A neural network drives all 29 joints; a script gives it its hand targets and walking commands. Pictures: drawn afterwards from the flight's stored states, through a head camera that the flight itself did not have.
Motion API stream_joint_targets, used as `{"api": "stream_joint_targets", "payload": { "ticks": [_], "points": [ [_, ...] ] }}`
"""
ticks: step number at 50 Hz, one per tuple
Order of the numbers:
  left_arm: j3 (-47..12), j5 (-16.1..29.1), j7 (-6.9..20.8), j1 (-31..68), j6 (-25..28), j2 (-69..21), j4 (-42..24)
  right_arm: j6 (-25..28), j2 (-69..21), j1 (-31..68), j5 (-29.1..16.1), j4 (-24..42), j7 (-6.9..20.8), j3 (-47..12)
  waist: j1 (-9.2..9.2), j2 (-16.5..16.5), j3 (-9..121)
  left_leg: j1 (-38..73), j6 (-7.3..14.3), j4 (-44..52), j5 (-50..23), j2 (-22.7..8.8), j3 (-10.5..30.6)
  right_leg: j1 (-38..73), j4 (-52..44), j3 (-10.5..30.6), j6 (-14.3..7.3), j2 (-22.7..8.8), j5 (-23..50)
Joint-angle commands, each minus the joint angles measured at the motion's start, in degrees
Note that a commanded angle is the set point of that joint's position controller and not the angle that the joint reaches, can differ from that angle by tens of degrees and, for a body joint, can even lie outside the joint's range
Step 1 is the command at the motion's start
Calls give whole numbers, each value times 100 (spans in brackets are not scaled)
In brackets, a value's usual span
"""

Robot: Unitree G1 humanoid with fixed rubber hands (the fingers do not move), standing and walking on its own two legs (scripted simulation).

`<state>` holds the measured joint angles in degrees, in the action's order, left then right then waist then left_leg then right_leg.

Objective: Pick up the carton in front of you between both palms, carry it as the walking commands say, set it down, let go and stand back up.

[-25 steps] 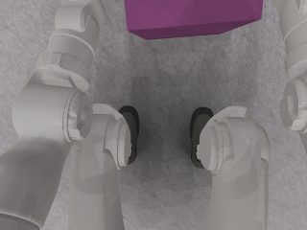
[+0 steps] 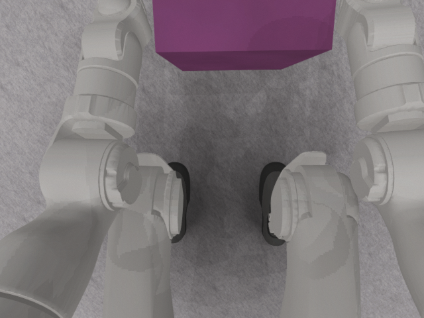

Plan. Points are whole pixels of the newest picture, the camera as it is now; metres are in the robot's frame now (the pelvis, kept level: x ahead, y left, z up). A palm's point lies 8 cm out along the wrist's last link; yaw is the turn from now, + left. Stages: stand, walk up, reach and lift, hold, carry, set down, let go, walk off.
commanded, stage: reach and lift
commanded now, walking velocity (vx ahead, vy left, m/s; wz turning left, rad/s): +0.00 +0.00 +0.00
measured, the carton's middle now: out of the picture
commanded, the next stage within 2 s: none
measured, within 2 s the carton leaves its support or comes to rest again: neither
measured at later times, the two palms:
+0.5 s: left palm out of the picture +0.50 +0.11 +0.05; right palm out of the picture +0.49 -0.19 +0.05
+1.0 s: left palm out of the picture +0.46 +0.12 +0.21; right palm out of the picture +0.44 -0.18 +0.21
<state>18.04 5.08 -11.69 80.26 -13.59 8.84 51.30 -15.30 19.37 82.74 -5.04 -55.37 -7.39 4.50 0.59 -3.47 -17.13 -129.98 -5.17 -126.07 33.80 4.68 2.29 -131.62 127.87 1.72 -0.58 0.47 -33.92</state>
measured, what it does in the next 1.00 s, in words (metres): rises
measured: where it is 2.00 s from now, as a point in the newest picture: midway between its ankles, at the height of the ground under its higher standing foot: (223, 216)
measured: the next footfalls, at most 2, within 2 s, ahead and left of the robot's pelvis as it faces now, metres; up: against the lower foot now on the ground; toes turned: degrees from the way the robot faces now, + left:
none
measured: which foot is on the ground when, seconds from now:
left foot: down 0.00-1.00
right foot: down 0.00-1.00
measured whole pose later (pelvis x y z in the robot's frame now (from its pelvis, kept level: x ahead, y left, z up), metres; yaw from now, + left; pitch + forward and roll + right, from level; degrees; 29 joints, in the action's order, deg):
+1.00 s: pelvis +0.03 +0.01 +0.24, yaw -4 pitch +35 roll +1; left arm 26.3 -12.2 -3.9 41.4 -21.5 -7.3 33.1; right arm -22.7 -2.3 44.2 14.3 -36.9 -0.3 23.5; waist -0.1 -1.3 14.1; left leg -86.8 -2.2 -79.5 27.6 3.1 3.6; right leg -88.1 79.5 3.3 1.2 2.1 -26.3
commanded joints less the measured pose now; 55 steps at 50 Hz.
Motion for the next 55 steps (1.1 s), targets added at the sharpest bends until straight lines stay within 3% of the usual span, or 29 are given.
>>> {"api": "stream_joint_targets", "payload": {
  "ticks": [1, 2, 3, 6, 10, 12, 14, 19, 24, 29, 35, 55],
  "points": [
    [-2486, 609, 1747, 3801, -40, -6264, -1746, 74, -6193, 3573, -613, 2413, 2067, -1813, 275, 1005, 10542, 3440, 266, 871, -3126, 505, -965, 6507, -1120, -414, 123, 558, 4560],
    [-2613, 551, 1723, 3749, -97, -6394, -1894, 7, -6485, 3397, -526, 2464, 1984, -1858, 227, 995, 10625, 3322, 251, 985, -3036, 549, -995, 6565, -1197, -437, 153, 589, 4519],
    [-2656, 514, 1722, 3725, -143, -6394, -2033, -72, -6601, 3175, -427, 2427, 1937, -1808, 291, 1009, 10510, 3251, 250, 1100, -2884, 563, -984, 6485, -1320, -479, 173, 623, 4335],
    [-2513, 159, 1771, 3476, -276, -6442, -1945, -291, -6996, 2494, -64, 1787, 1949, -1507, 216, 853, 9362, 3170, 288, 1519, -2130, 604, -999, 5400, -1855, -596, 194, 696, 3091],
    [-1567, -646, 1816, 2869, -481, -6320, -1012, -492, -7159, 2008, 495, 782, 2144, -776, -116, 740, 7574, 3105, 405, 2134, -1014, 575, -919, 3838, -2512, -612, 151, 732, 1289],
    [-1080, -1029, 1826, 2721, -556, -6194, -706, -555, -7082, 1984, 777, 463, 2232, -359, -249, 733, 7043, 3068, 438, 2424, -685, 559, -858, 3474, -2773, -596, 134, 760, 759],
    [-827, -1244, 1840, 2674, -591, -6167, -635, -570, -6986, 1987, 1001, 336, 2278, -57, -244, 726, 6989, 3167, 440, 2655, -591, 560, -819, 3451, -2986, -600, 118, 788, 568],
    [-1027, -1197, 1968, 2780, -661, -6535, -828, -573, -7061, 1997, 1261, 401, 2269, 190, 39, 555, 7615, 3540, 364, 3078, -629, 584, -823, 4089, -3401, -617, 59, 810, 752],
    [-1642, -917, 2117, 2710, -802, -6997, -1204, -674, -7359, 1929, 1154, 877, 2292, -129, 223, 342, 8595, 4233, 291, 3434, -958, 609, -861, 4905, -3710, -661, 51, 798, 1227],
    [-2186, -685, 2195, 2221, -923, -7267, -1539, -811, -7773, 1585, 808, 1402, 2325, -768, 139, 387, 9197, 4838, 273, 3757, -1455, 608, -828, 5694, -3987, -642, 127, 803, 1754],
    [-2487, -606, 2253, 1403, -936, -7406, -1644, -857, -8115, 917, 634, 1661, 2299, -1209, 14, 573, 8886, 5201, 302, 4213, -1724, 606, -695, 6307, -4436, -544, 197, 847, 2084],
    [-2691, -886, 2324, -896, -707, -7676, -1496, -563, -8511, -1219, 998, 1772, 2137, -1304, 2, 411, 6917, 7317, 378, 6386, -1841, 491, -214, 8311, -6554, -95, 106, 798, 2177]
  ]
}}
